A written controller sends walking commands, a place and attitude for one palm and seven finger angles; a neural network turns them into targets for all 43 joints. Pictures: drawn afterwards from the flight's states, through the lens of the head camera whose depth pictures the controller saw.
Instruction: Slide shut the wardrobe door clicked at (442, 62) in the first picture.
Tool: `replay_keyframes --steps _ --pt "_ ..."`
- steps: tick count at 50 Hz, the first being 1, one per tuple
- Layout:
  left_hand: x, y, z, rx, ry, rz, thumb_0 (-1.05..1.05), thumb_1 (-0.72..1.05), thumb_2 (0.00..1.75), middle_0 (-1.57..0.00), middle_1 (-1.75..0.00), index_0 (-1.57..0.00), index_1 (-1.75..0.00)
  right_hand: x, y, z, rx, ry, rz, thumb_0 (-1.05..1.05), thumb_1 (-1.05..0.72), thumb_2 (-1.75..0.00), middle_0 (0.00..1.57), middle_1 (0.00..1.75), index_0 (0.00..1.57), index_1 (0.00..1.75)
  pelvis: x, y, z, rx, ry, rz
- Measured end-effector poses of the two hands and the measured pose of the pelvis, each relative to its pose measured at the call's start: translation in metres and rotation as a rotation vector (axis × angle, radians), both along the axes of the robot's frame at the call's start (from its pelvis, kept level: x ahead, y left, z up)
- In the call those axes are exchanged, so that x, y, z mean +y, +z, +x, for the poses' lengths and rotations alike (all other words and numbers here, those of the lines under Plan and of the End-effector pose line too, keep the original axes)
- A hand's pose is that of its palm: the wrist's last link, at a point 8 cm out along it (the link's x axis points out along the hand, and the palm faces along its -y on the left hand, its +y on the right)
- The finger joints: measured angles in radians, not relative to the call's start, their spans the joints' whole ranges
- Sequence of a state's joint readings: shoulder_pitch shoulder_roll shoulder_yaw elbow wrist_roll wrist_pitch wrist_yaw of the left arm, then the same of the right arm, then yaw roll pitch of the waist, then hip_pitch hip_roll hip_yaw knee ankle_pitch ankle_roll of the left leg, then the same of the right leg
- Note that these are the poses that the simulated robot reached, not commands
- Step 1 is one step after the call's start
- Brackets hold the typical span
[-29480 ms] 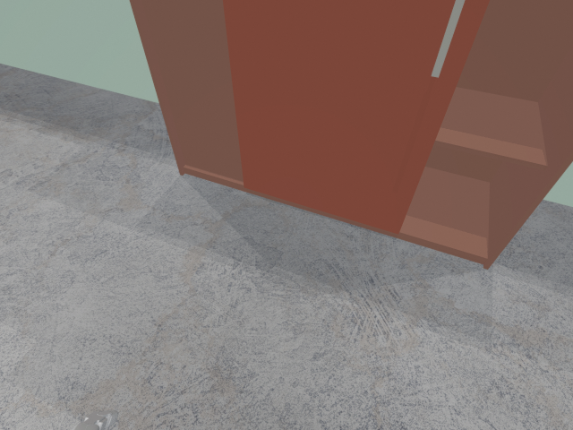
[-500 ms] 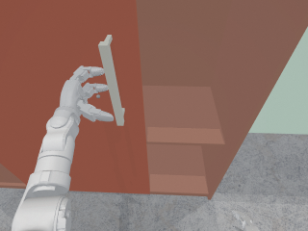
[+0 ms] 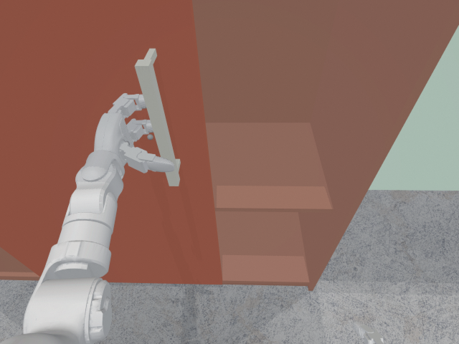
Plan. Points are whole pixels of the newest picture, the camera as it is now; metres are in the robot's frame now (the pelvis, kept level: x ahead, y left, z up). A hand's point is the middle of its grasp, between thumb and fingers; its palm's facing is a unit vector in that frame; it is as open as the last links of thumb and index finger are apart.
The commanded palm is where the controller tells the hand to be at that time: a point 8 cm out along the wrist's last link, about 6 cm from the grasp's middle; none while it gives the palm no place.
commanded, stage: feel for the door with the fingertips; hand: left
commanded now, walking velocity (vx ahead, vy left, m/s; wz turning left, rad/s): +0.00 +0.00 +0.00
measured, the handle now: (164, 126) +0.46 +0.14 +0.15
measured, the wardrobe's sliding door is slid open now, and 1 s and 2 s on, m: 0.37 0.37 0.37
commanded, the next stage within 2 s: slide the fingers in behind the handle in 0.02 s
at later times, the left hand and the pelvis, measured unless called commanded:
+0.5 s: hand (154, 142) +0.41 +0.14 +0.16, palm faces -0.01 -1.00 -0.01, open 13.9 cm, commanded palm +0.38 +0.20 +0.16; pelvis +0.00 +0.00 +0.00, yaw -1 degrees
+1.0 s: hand (163, 147) +0.39 +0.12 +0.16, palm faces -0.02 -1.00 +0.00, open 14.0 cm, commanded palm +0.37 +0.18 +0.16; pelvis +0.00 +0.00 +0.00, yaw +0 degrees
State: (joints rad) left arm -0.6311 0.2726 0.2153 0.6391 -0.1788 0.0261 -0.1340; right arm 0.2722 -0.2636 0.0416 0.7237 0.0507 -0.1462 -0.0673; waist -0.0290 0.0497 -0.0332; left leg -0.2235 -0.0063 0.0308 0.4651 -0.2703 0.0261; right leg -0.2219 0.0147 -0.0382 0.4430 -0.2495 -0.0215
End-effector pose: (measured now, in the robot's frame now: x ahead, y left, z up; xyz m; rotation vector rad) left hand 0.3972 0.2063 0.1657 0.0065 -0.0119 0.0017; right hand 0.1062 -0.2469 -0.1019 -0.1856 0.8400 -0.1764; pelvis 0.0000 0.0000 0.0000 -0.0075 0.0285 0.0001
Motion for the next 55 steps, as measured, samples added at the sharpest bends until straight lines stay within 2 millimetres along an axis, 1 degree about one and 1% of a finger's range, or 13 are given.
replay_keyframes --steps 11,20,25,31,36,40,43,49,55 --pt "0.004 0.000 0.004 -0.003 0.007 0.007 -0.02 -0.50 0.30 -0.37 -1.25 -0.36 -1.24 -0.005 -0.004 -0.013 0.043 -0.007 -0.001 0.01 -0.91 -0.90 0.20 0.30 0.20 0.30 -0.003 -0.001 -0.002 0.006 0.005 -0.001" --pt "-0.004 -0.004 -0.001 -0.006 -0.010 0.004 -0.02 -0.50 0.30 -0.33 -1.22 -0.32 -1.21 -0.005 -0.004 -0.018 0.024 -0.021 0.014 0.01 -0.91 -0.90 0.20 0.29 0.20 0.30 -0.002 -0.001 -0.002 0.004 -0.007 0.000" --pt "-0.008 -0.004 -0.008 -0.023 -0.012 0.000 -0.02 -0.50 0.30 -0.31 -1.21 -0.31 -1.20 -0.003 -0.001 -0.013 -0.001 -0.021 0.018 0.01 -0.91 -0.90 0.20 0.29 0.20 0.30 -0.002 0.000 -0.001 -0.005 -0.013 0.000" --pt "-0.008 -0.005 -0.015 -0.020 -0.003 0.003 -0.02 -0.50 0.30 -0.30 -1.20 -0.30 -1.20 0.000 0.003 0.000 -0.029 -0.001 0.018 0.01 -0.91 -0.90 0.20 0.29 0.20 0.30 -0.002 0.000 -0.002 -0.013 -0.009 0.001" --pt "-0.007 -0.001 -0.018 -0.030 0.003 0.006 -0.02 -0.50 0.30 -0.30 -1.20 -0.30 -1.20 0.003 0.006 0.011 -0.056 0.015 0.017 0.01 -0.91 -0.90 0.20 0.30 0.20 0.30 -0.002 0.000 -0.002 -0.018 -0.005 0.000" --pt "-0.011 0.004 -0.020 -0.043 -0.009 0.001 -0.02 -0.50 0.30 -0.30 -1.20 -0.30 -1.20 0.006 0.008 0.019 -0.072 0.029 0.020 0.01 -0.91 -0.90 0.20 0.29 0.20 0.30 -0.001 0.000 -0.001 -0.020 -0.001 0.000" --pt "-0.015 0.003 -0.021 -0.032 -0.019 -0.004 -0.02 -0.50 0.30 -0.30 -1.20 -0.30 -1.20 0.008 0.009 0.024 -0.081 0.036 0.024 0.01 -0.91 -0.90 0.20 0.30 0.20 0.30 -0.001 0.000 -0.001 -0.022 0.002 0.000" --pt "-0.026 -0.004 -0.022 -0.008 -0.025 -0.002 -0.02 -0.50 0.30 -0.30 -1.20 -0.30 -1.20 0.011 0.009 0.027 -0.086 0.040 0.031 0.01 -0.91 -0.90 0.20 0.30 0.20 0.30 0.000 0.000 -0.001 -0.025 0.001 0.001" --pt "-0.028 -0.001 -0.021 -0.030 -0.006 -0.005 -0.02 -0.50 0.30 -0.30 -1.20 -0.29 -1.19 0.012 0.008 0.024 -0.071 0.036 0.035 0.01 -0.91 -0.90 0.20 0.30 0.20 0.30 -0.002 0.001 0.000 -0.028 -0.004 0.003"
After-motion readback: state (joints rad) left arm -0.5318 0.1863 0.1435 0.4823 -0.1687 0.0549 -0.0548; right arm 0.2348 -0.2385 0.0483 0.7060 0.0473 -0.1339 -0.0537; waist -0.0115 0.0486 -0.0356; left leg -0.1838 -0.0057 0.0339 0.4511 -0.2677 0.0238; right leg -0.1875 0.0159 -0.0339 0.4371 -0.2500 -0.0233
